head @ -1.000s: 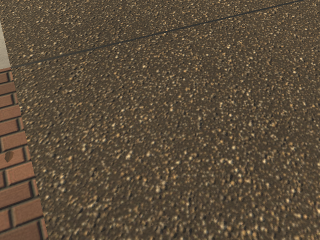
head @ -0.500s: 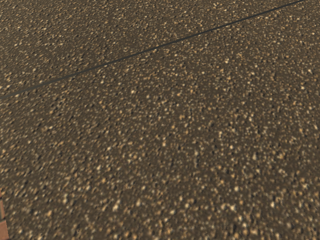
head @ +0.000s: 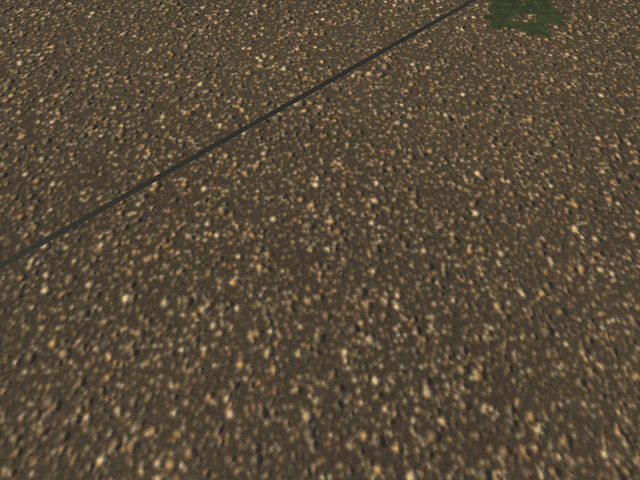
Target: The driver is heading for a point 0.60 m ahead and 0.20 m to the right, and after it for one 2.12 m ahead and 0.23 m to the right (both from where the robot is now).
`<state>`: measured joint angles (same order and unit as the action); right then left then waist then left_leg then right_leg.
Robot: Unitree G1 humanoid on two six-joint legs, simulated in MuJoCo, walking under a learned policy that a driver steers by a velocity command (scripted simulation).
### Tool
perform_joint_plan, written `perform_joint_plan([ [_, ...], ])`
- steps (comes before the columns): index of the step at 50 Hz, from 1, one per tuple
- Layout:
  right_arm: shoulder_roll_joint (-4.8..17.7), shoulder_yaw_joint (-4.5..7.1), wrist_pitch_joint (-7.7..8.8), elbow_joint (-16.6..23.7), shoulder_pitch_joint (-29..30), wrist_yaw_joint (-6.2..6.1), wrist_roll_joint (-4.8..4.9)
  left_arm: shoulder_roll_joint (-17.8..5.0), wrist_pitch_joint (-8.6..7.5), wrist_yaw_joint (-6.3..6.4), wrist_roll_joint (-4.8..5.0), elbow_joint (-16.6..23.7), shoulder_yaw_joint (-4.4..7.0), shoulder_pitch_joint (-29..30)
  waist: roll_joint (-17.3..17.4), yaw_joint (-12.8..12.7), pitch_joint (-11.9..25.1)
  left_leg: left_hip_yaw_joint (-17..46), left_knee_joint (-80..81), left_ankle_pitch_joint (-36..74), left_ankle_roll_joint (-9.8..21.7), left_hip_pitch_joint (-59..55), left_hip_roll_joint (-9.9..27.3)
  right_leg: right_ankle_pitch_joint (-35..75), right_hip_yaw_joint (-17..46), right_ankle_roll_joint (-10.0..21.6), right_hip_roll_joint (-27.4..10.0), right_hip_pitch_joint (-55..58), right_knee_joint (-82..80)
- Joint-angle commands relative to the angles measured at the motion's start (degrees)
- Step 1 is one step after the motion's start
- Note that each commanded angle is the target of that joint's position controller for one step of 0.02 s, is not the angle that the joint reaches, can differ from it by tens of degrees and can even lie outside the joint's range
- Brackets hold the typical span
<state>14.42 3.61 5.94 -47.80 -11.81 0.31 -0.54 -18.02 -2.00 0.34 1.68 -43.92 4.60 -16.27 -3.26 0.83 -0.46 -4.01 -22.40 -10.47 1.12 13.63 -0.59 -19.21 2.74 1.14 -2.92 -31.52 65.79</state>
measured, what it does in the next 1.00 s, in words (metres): walks ahead, turning right: right foot, then left foot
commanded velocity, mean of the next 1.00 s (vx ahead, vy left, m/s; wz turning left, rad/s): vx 0.44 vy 0.00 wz -0.51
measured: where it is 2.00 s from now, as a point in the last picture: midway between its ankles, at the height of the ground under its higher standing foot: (389, 431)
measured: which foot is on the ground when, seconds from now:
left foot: down 0.00-0.32, up 0.34-0.78, down 0.80-1.00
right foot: up 0.00-0.32, down 0.34-0.82, up 0.84-1.00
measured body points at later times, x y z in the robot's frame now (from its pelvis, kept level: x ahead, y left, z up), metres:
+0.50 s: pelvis +0.26 -0.09 -0.01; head +0.30 -0.11 +0.44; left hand +0.46 +0.14 -0.10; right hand +0.31 -0.40 -0.12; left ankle +0.28 +0.09 -0.65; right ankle +0.28 -0.16 -0.74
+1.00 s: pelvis +0.51 -0.12 -0.01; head +0.55 -0.13 +0.44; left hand +0.77 +0.05 -0.11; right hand +0.51 -0.42 -0.11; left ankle +0.62 -0.06 -0.74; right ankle +0.41 -0.23 -0.68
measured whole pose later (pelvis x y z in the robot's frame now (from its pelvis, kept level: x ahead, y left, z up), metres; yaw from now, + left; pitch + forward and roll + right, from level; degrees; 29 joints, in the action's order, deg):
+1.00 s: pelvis +0.51 -0.12 -0.01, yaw -30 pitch +2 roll +0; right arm 14.6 2.1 3.8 -43.6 -8.9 1.9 -0.9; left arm -17.1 0.2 1.7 -0.4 -38.1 3.2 -12.7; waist -1.2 0.7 -3.0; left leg 1.3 -26.1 -7.2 1.8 20.7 -2.0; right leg -28.6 4.1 -3.4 0.4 -25.4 56.8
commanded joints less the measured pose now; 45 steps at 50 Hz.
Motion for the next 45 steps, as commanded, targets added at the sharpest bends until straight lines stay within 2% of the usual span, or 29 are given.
perform_joint_plan([
  [1,7.67,1.86,1.06,2.11,0.73,-0.21,0.06,-1.71,0.19,-0.36,-0.15,5.77,0.58,1.13,8.53,-0.18,-0.2,12.13,13.59,7.43,9.49,-7.32,16.32,5.08,3.06,-0.88,-4.78,-10.54,-2.24],
  [4,9.21,2.35,0.85,1.31,0.14,-0.49,0.07,-1.11,0.2,-0.92,-0.23,7.32,0.25,3.94,7.2,0.25,-0.5,5.56,14.18,13.21,9.24,-8.68,15.75,12.99,2.23,-1.33,-4.73,-10.98,-10.26],
  [7,10.37,2.52,0.29,0.88,-1.13,-0.77,0.38,-0.18,-0.21,-2.08,-0.32,9.21,-0.32,9.68,6.66,2.36,-2.01,-0.34,14.13,14.38,7.89,-9.3,14.62,20.38,-0.95,-0.67,-3.75,-8.36,-20.07],
  [10,11.93,2.89,-0.57,-0.07,-4.02,-0.82,1.08,0.01,-0.14,-3.09,-0.28,11.58,-0.6,14.69,6.3,4.0,-3.71,-2.9,13.18,15.2,7.05,-13.23,15.98,19.72,-3.55,0.5,-2.77,-7.86,-25.88],
  [12,13.02,3.24,-1.36,-0.53,-4.86,-0.81,1.68,-0.8,-0.03,-3.66,-0.24,12.95,-0.36,16.14,6.78,3.61,-4.24,-4.29,10.76,20.67,6.16,-16.71,17.23,15.69,-5.0,2.0,-1.74,-7.22,-28.25],
  [14,14.86,3.76,-2.13,-0.32,-4.53,-1.11,2.16,-2.78,0.24,-3.85,-0.53,13.28,0.64,13.7,8.73,1.0,-1.6,-6.47,3.42,39.51,5.06,-18.78,17.37,9.55,-8.16,4.32,1.82,-0.88,-29.15],
  [15,15.64,3.98,-2.62,-0.17,-4.3,-1.32,2.33,-4.62,0.41,-3.73,-0.54,12.3,1.7,8.66,9.25,-2.19,1.54,-7.62,-4.47,48.11,4.4,-18.54,16.8,7.67,-9.64,5.86,4.34,6.08,-30.07],
  [16,14.98,3.65,-2.91,0.08,-3.71,-1.56,2.4,-7.47,0.61,-3.17,-0.39,9.69,3.48,-0.91,7.97,-7.46,6.43,-9.25,-16.52,48.39,2.7,-13.7,14.87,11.53,-9.91,8.05,6.84,19.88,-33.78],
  [17,11.95,2.45,-2.53,1.19,-4.97,-1.6,0.7,-12.32,1.29,-1.83,-0.25,7.66,5.35,-9.79,0.88,-10.6,11.9,-9.31,-34.76,28.22,0.03,1.51,12.49,12.16,2.33,11.5,-0.33,38.11,-34.39],
  [18,4.02,-0.21,-0.72,4.83,-9.87,-0.54,-0.97,-18.12,0.59,-1.76,0.06,8.58,5.55,-6.42,-13.09,-2.55,17.61,-1.98,-53.44,-23.39,-2.88,26.31,0.58,1.82,35.8,22.24,-14.29,54.68,-41.07],
  [19,9.4,0.66,1.41,5.41,-2.66,0.22,1.42,-12.68,-0.2,-2.12,-0.31,9.83,4.02,-8.74,-5.45,-7.91,21.77,8.91,-58.16,-22.99,-1.85,32.23,1.16,-3.16,43.1,22.11,-16.2,55.5,-48.2],
  [20,11.32,1.2,2.32,7.04,2.09,0.52,3.17,-9.98,-1.01,-2.33,-0.82,9.03,3.08,-6.83,-3.05,-7.91,13.17,8.43,-56.61,-17.27,-0.62,35.92,3.36,2.19,34.79,19.32,-14.62,49.5,-48.84],
  [21,10.42,0.86,2.69,6.83,2.25,0.12,2.3,-8.6,-1.37,-2.27,-0.65,9.26,2.57,-3.41,1.51,-5.16,8.81,8.49,-51.66,-12.43,-0.27,33.15,5.67,7.82,28.21,17.55,-12.08,40.78,-48.71],
  [22,10.61,1.17,2.49,6.11,1.67,-0.28,0.85,-6.92,-1.36,-2.11,-0.88,9.97,2.0,0.53,2.4,-2.61,5.75,8.49,-46.9,-9.89,-0.77,28.97,7.26,13.68,22.81,16.24,-9.84,32.8,-49.25],
  [23,10.95,1.49,1.76,5.86,0.15,-0.21,0.54,-5.95,-1.43,-1.88,-1.65,10.93,1.55,2.78,1.01,-0.56,4.84,9.0,-44.64,-8.14,-1.14,24.9,8.3,17.63,20.21,15.89,-8.51,27.47,-50.47],
  [25,9.79,1.49,0.41,6.04,-0.66,-0.18,0.07,-6.12,-1.73,-1.45,-1.51,11.02,1.55,3.61,1.03,0.79,3.92,8.11,-40.4,-6.61,-2.75,22.08,8.02,22.13,17.66,16.4,-7.3,21.95,-52.31],
  [28,7.53,0.73,-0.31,7.78,4.27,-0.37,-0.59,-7.74,-1.82,-0.28,-1.15,9.88,2.03,1.42,1.13,-0.24,1.65,7.13,-30.33,1.86,-4.97,22.58,6.5,24.04,13.32,15.65,-5.02,17.9,-53.19],
  [30,6.3,0.13,-0.13,8.89,8.78,-0.05,-0.44,-7.89,-1.55,0.19,-0.82,9.09,2.12,-0.16,0.23,-2.04,0.72,6.91,-20.69,10.09,-5.21,20.47,4.7,20.74,11.18,13.56,-2.78,16.6,-52.54],
  [32,5.78,-0.25,0.2,9.99,12.78,0.5,0.06,-8.27,-1.27,0.43,-0.58,8.19,2.28,-2.05,-0.61,-3.78,0.17,6.53,-13.53,15.36,-5.05,17.23,2.68,17.14,11.25,12.11,-2.1,15.79,-51.87],
  [34,6.62,-0.08,0.57,11.06,15.11,0.96,0.73,-8.46,-1.09,0.45,-0.28,7.13,2.4,-4.1,-1.24,-4.69,-0.12,7.3,-10.19,16.34,-4.57,15.68,1.7,14.63,13.77,11.55,-3.22,17.23,-50.36],
  [36,8.2,0.5,0.96,11.59,15.4,1.34,0.94,-7.72,-0.77,0.59,-0.09,6.5,2.26,-5.09,-1.88,-4.45,0.04,8.54,-7.13,13.64,-3.6,15.01,1.31,12.77,17.23,10.89,-4.49,20.84,-47.06],
  [38,9.61,1.3,1.4,11.51,13.4,1.32,0.42,-7.8,0.0,0.96,-0.37,6.53,2.44,-4.36,-3.89,-2.98,0.24,8.13,-5.08,8.54,-1.99,12.52,0.16,19.57,19.69,9.24,-4.31,23.7,-41.5],
  [39,10.02,1.76,1.69,10.72,9.98,1.12,0.05,-7.16,0.43,1.11,-0.36,7.02,2.29,-3.18,-4.48,-1.04,1.8,6.95,-2.64,9.72,-0.79,7.92,-0.35,23.26,19.65,7.67,-2.65,24.12,-37.42],
  [40,11.51,2.39,2.02,10.29,5.58,0.77,-0.85,-5.28,0.53,1.13,-0.5,7.95,1.69,-2.3,-3.7,1.26,5.89,8.06,-1.85,15.56,1.32,-1.09,2.57,25.46,17.51,5.1,0.84,22.15,-29.61],
  [41,15.17,3.03,2.03,9.91,-2.34,0.51,-2.06,-2.23,0.43,1.41,-1.87,9.67,0.45,-2.45,3.56,3.73,15.21,16.88,-5.71,30.83,5.2,-15.93,13.37,13.14,12.02,2.06,4.51,15.45,-13.9],
  [42,17.26,3.57,0.88,7.65,-5.11,1.04,-2.13,0.12,0.08,1.26,-0.71,9.06,-0.34,-14.56,23.32,-1.45,23.05,40.73,-4.01,34.59,17.24,-32.11,26.17,-21.2,7.74,-1.84,11.62,-1.98,3.87],
  [43,12.26,2.49,0.31,8.4,-4.72,1.43,-0.07,-5.38,0.21,1.31,-0.54,6.58,0.4,-15.76,16.42,-0.16,21.75,43.97,-1.71,24.41,16.36,-29.73,24.99,-19.22,10.81,-3.02,7.7,-5.63,10.13],
  [44,8.61,1.36,-0.18,8.83,-2.42,1.38,0.19,-7.1,0.76,1.28,-0.46,6.62,0.85,-9.42,11.67,1.54,14.64,34.76,-1.15,22.79,14.13,-23.5,21.6,-15.63,9.42,-3.83,6.32,-7.05,11.49],
  [45,6.75,0.27,-0.64,8.96,1.21,1.55,-0.31,-6.65,1.33,1.55,-1.15,7.2,0.64,-5.13,7.42,0.69,10.65,28.75,-0.37,24.72,12.67,-16.33,18.42,-12.9,7.15,-4.24,4.21,-5.26,8.66],
])
Keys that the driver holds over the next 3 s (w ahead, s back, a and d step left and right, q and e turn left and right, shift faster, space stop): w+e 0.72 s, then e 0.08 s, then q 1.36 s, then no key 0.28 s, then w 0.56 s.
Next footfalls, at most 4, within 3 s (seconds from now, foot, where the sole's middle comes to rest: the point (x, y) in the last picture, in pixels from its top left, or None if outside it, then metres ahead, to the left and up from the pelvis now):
0.34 right None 0.32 -0.17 -0.78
0.80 left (356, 403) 0.66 -0.09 -0.78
1.18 right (458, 451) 0.55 -0.30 -0.78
1.54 left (337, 412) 0.64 -0.04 -0.78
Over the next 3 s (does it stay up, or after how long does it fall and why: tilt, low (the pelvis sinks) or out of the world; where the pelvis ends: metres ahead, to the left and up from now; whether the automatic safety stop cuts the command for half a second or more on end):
stays up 0.70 -0.14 0.00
